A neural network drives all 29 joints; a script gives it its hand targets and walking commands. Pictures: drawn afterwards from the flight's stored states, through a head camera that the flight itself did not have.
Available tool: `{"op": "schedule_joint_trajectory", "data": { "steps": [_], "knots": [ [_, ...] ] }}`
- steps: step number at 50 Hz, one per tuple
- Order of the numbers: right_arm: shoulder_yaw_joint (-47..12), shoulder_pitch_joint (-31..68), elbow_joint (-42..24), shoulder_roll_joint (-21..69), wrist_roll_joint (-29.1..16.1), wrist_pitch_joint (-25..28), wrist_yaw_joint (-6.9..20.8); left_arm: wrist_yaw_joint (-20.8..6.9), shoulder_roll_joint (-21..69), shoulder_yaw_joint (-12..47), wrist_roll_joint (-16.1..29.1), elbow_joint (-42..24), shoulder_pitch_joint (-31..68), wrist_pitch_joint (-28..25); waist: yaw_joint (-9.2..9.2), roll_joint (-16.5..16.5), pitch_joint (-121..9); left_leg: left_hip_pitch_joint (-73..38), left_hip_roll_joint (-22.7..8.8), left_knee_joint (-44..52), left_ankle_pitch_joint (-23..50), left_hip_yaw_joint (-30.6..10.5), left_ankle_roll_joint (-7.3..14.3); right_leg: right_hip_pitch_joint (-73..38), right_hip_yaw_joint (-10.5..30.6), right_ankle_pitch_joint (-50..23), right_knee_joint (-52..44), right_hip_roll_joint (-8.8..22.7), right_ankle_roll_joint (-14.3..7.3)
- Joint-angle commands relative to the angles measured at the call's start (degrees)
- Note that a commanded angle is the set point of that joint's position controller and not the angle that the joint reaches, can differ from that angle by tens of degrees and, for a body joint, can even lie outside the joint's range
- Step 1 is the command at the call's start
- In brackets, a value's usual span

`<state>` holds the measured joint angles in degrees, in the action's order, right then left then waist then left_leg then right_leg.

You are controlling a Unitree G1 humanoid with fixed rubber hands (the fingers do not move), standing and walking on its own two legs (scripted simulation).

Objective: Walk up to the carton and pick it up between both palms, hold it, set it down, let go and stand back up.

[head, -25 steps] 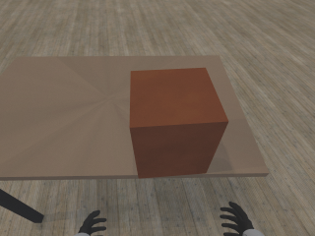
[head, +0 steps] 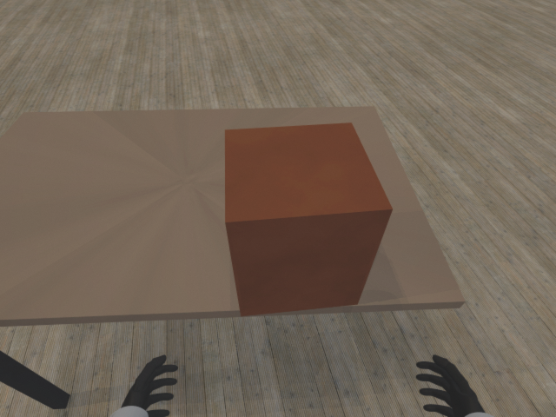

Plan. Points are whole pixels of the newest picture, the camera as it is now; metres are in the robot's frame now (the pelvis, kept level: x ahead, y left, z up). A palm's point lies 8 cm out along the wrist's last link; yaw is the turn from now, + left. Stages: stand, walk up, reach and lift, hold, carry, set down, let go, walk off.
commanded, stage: let go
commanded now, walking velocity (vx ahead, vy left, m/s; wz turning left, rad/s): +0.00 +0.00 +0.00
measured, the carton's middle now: (294, 221) +0.43 +0.00 +0.04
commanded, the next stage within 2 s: stand in 0.44 s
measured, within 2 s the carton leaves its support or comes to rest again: neither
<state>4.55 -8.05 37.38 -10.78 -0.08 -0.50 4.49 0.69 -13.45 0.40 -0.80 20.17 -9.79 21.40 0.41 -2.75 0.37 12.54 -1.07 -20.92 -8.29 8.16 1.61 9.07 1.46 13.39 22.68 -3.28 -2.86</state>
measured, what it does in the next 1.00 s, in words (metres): stands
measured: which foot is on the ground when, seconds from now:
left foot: down 0.00-1.00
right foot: down 0.00-1.00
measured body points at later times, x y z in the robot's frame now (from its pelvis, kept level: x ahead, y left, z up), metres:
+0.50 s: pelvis +0.00 +0.01 +0.00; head +0.00 +0.03 +0.45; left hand +0.16 +0.24 -0.10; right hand +0.18 -0.21 -0.09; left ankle +0.03 +0.10 -0.74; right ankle -0.02 -0.09 -0.74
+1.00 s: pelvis +0.03 +0.04 -0.01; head +0.02 +0.05 +0.44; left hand +0.07 +0.27 -0.15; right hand +0.05 -0.20 -0.15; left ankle +0.03 +0.10 -0.74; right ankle -0.02 -0.09 -0.74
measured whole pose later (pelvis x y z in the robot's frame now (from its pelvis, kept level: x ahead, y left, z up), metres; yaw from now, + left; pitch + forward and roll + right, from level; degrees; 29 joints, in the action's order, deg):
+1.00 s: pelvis +0.03 +0.04 -0.01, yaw +1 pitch +1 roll -1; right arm 2.1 -20.4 54.9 -9.9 2.1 1.1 -0.6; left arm 2.1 -11.0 -0.8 -2.1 49.1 -21.4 -2.0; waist -0.2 -0.6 -3.3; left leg 14.9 0.4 -28.6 -15.2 7.7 4.5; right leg 8.9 1.1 18.0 25.8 -1.5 -0.4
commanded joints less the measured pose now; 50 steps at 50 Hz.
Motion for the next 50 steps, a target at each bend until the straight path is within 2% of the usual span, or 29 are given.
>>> {"op": "schedule_joint_trajectory", "data": {
  "steps": [1,10,12,16,19,20,22,23,24,25,26,28,29,31,32,34,35,38,39,41,42,43,44,45,46,47,48,49,50],
  "knots": [
    [0.48,3.63,-1.04,-3.87,0.83,9.68,-0.20,-0.30,-4.93,-1.23,-0.06,-2.34,1.70,-8.91,0.57,1.76,-6.04,-16.17,-1.31,-3.36,7.21,-7.02,-0.54,15.08,4.65,-9.14,-5.16,4.98,1.18],
    [2.46,5.10,3.13,-3.91,2.70,13.03,-1.38,0.80,-6.10,0.17,1.30,-1.15,3.61,-11.59,-0.17,1.13,-2.83,-15.25,-1.93,-2.59,-2.59,-6.56,-0.73,19.39,3.36,3.12,-5.99,4.65,0.84],
    [1.80,3.89,4.14,-2.57,3.20,13.60,-1.16,1.66,-5.45,1.27,1.46,2.27,1.02,-11.61,-0.68,1.18,-2.12,-10.24,-1.48,-1.16,-3.83,-5.51,-0.74,14.05,2.49,0.18,-5.24,4.22,1.69],
    [2.74,4.67,5.33,-1.48,2.54,13.69,-0.63,2.33,-5.80,1.81,1.01,-0.56,1.69,-11.40,0.09,3.62,-1.64,-8.61,-1.40,0.34,-7.13,-5.96,-1.21,11.37,1.81,1.88,-4.74,3.68,0.99],
    [2.97,6.26,2.30,-2.44,3.28,14.43,-0.63,3.19,-6.02,1.30,1.71,-1.47,3.62,-12.46,0.72,1.13,-3.60,-8.10,-1.78,0.31,-6.94,-6.06,-0.53,10.72,1.63,1.75,-4.13,3.17,1.80],
    [3.57,6.17,2.39,-2.31,3.16,14.38,-0.67,3.46,-5.89,1.93,1.29,-0.95,2.60,-12.42,0.30,3.03,-4.34,-9.55,-1.69,0.85,-6.15,-5.54,-0.37,10.98,1.67,1.52,-4.24,3.27,1.59],
    [3.47,4.88,3.54,-2.38,2.81,14.55,-0.56,3.25,-5.67,2.50,1.80,0.80,2.04,-12.40,-0.23,1.27,-2.39,-9.84,-1.48,0.38,-3.75,-5.72,-0.76,10.79,1.66,-1.40,-5.03,3.25,1.39],
    [0.23,-5.36,7.24,-4.79,3.14,7.71,-1.87,1.04,-5.04,-1.19,-2.83,7.63,-7.47,-19.57,0.73,8.60,1.81,-1.44,-6.17,-0.86,-3.52,-9.01,1.42,9.46,5.82,0.89,-3.50,6.04,0.13],
    [-0.19,-7.00,8.01,-3.25,3.25,5.17,-2.81,-0.17,-7.02,-2.01,-3.19,9.68,-11.21,-22.33,1.21,5.19,3.29,0.01,-7.27,-2.51,-3.26,-11.03,2.84,9.47,6.84,1.65,-4.95,7.69,-0.40],
    [-0.28,-8.51,8.55,-3.20,2.90,3.67,-3.32,-0.83,-5.12,-1.74,-3.20,10.55,-10.26,-23.90,0.65,5.73,3.68,4.96,-6.61,-0.89,-7.93,-11.11,2.52,5.52,7.27,2.92,-4.48,8.04,-0.52],
    [-0.85,-8.76,7.70,-3.78,2.73,3.17,-4.01,-1.24,-4.94,-1.54,-3.30,10.75,-8.83,-25.02,0.47,1.85,0.51,4.87,-6.43,-1.42,-4.30,-10.26,2.61,2.23,6.60,-0.58,-3.07,8.41,-0.75],
    [-0.73,-5.88,6.49,-4.29,2.33,3.73,-3.63,-1.28,-3.40,-1.31,-2.36,11.04,-7.05,-25.99,0.07,-0.32,-3.86,0.76,-5.83,-2.83,-4.16,-9.71,2.47,4.62,6.78,-2.91,-2.89,7.39,-0.63],
    [-0.58,-5.37,5.89,-5.86,2.36,3.82,-3.37,-1.09,-2.47,-1.56,-2.38,11.68,-7.97,-25.80,0.39,1.79,-4.92,0.78,-5.64,-2.55,-4.36,-10.10,2.62,4.15,6.69,-3.30,-2.26,6.92,-0.40],
    [-0.99,-4.29,6.90,-4.71,2.05,3.54,-3.14,-0.80,-2.63,-1.46,-2.18,11.34,-4.66,-26.03,-0.29,1.87,-0.51,1.32,-5.47,-2.84,-1.42,-10.10,2.67,7.64,6.96,-5.45,-2.43,7.70,-0.87],
    [-1.04,-5.69,7.56,-4.85,2.39,3.28,-3.55,-0.73,-1.57,-1.52,-2.37,11.87,-5.11,-25.98,-0.23,5.98,-2.52,0.90,-6.30,-3.50,5.63,-10.50,3.48,4.89,6.26,-9.89,-1.10,7.58,-0.98],
    [-1.04,-9.49,8.94,-4.37,2.09,3.61,-3.79,0.14,-2.73,-1.76,-1.89,14.77,-10.70,-25.69,-0.19,6.78,-6.43,-4.23,-6.52,-5.51,15.23,-10.61,3.91,4.43,4.83,-12.64,-0.11,7.09,0.13],
    [-0.58,-9.79,9.28,-6.37,2.53,3.83,-3.84,0.21,-2.29,-2.15,-1.83,16.55,-11.84,-25.71,0.65,4.31,-7.26,-5.55,-7.25,-5.35,17.03,-10.79,4.21,5.27,5.26,-12.28,0.21,7.17,-0.31],
    [-1.56,-12.10,10.72,-4.57,1.81,3.95,-3.93,0.27,-4.26,-2.69,-1.29,18.51,-10.63,-25.68,-0.53,6.37,-12.36,-6.54,-7.60,-6.83,26.50,-10.79,4.91,0.02,3.90,-13.42,1.55,6.87,-0.32],
    [-1.16,-13.30,11.99,-5.56,1.47,3.56,-4.38,0.62,-5.18,-2.90,-1.33,20.10,-12.96,-25.60,0.28,2.51,-10.62,-2.39,-7.56,-6.07,22.22,-11.88,5.37,-1.62,3.73,-11.43,1.97,7.10,-0.30],
    [-0.94,-12.86,12.70,-5.26,1.91,2.94,-4.60,0.58,-3.00,-2.81,-1.35,22.33,-13.26,-24.76,-0.14,1.85,-5.82,-6.56,-7.33,-6.78,20.93,-9.11,4.82,5.81,4.33,-11.15,0.52,6.73,-0.80],
    [-0.98,-14.24,13.14,-6.67,2.36,2.65,-5.29,0.91,-1.34,-2.02,-1.59,23.19,-14.92,-24.54,0.58,3.59,-0.56,-3.71,-6.99,-5.84,18.06,-9.56,4.77,7.18,4.44,-11.66,0.15,7.23,-0.16],
    [-0.82,-14.78,13.99,-5.20,2.57,2.24,-5.35,1.28,-1.43,-2.05,-1.79,23.83,-15.49,-24.29,-0.21,4.09,-1.02,-1.08,-7.06,-4.21,12.84,-9.51,4.82,5.52,4.76,-10.15,0.08,7.84,-0.04],
    [-1.08,-14.77,14.04,-4.96,2.26,2.13,-5.14,1.55,-3.64,-2.27,-1.51,24.61,-15.46,-23.73,-0.31,2.20,-1.96,0.59,-6.68,-2.56,9.66,-11.01,4.83,3.45,3.55,-6.18,0.06,6.58,0.60],
    [-0.33,-16.57,15.31,-7.02,2.30,1.73,-5.44,1.78,-3.11,-2.54,-1.57,25.11,-14.61,-23.54,-1.07,5.47,1.66,2.66,-5.99,-1.27,4.90,-10.30,4.15,3.88,4.54,-4.37,-1.58,6.94,-0.19],
    [-0.76,-14.87,14.85,-6.07,2.51,1.80,-5.58,1.66,-1.93,-2.32,-1.38,26.04,-16.47,-23.88,0.53,1.67,2.94,2.97,-6.67,-2.07,7.38,-11.28,4.52,4.79,4.40,-6.71,-0.75,7.23,0.07],
    [-0.88,-17.24,16.29,-5.31,2.14,1.90,-5.33,1.77,-2.64,-2.49,-1.83,27.74,-17.17,-23.79,-0.64,-0.36,3.26,2.31,-6.83,-2.72,6.61,-10.45,4.31,5.21,4.78,-7.74,-1.42,7.75,-0.42],
    [-1.11,-15.53,16.14,-5.14,2.37,2.11,-5.54,1.73,0.07,-1.85,-0.72,28.41,-16.91,-23.70,0.05,0.86,5.01,0.75,-5.88,-1.85,7.29,-10.56,4.65,7.15,5.68,-9.30,-1.39,8.11,-0.33],
    [-1.31,-15.08,16.18,-3.82,1.74,2.29,-5.44,1.61,-1.71,-1.92,-1.11,29.44,-15.82,-23.78,-0.28,-0.83,3.68,-0.59,-5.85,-1.96,8.63,-10.22,4.58,7.22,5.44,-9.93,-1.07,8.27,-0.55],
    [-0.86,-15.90,17.12,-5.61,2.01,2.50,-5.46,1.63,-1.15,-2.09,-1.12,29.25,-16.65,-23.81,-0.07,3.87,1.74,-1.68,-6.29,-1.79,9.60,-10.52,4.60,5.63,5.46,-7.45,-1.64,8.06,-0.54]
  ]
}}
